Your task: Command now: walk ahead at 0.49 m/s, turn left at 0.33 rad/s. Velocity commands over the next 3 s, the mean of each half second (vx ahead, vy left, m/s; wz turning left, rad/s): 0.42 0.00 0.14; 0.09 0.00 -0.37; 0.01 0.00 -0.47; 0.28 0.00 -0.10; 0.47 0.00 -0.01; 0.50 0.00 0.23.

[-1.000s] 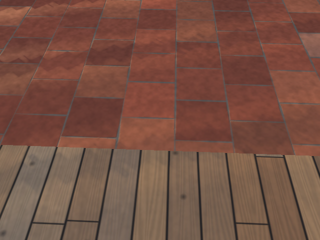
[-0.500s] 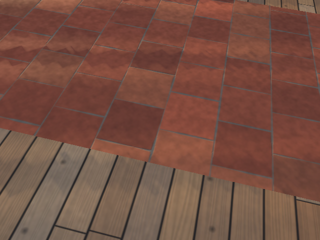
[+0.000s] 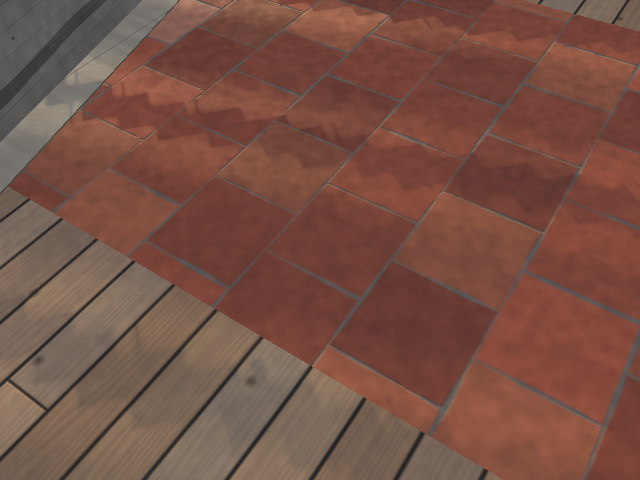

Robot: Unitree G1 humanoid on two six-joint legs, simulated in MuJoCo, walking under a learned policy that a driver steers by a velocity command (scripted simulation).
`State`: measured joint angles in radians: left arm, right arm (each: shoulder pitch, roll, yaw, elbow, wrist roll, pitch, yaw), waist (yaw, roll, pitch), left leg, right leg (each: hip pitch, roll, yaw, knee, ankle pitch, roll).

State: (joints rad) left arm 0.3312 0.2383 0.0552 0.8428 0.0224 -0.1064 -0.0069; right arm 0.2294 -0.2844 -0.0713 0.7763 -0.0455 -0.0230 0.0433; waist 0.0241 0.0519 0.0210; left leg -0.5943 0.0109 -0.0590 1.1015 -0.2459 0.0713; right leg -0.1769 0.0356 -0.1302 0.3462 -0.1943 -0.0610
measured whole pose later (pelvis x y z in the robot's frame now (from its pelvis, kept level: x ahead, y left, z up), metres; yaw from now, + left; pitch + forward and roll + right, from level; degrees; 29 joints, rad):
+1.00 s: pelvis +0.33 +0.02 -0.01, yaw -12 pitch +1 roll +2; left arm 0.24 0.25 0.07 0.84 0.01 0.02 0.01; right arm 0.16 -0.24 -0.05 0.86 -0.03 0.04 -0.04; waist 0.02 0.02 0.06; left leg -0.50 0.01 -0.05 1.00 -0.39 -0.03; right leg -0.34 0.10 0.04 0.43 -0.11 -0.11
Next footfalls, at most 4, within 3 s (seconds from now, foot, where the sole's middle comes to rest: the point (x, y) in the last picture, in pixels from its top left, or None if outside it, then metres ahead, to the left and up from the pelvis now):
0.26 left None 0.29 0.12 -0.78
0.74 right None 0.42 -0.05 -0.78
1.28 left None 0.40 0.13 -0.78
1.68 right None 0.29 -0.03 -0.78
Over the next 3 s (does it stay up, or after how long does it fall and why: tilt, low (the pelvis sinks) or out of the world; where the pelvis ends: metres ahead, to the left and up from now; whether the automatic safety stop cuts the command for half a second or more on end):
stays up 0.92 -0.25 0.00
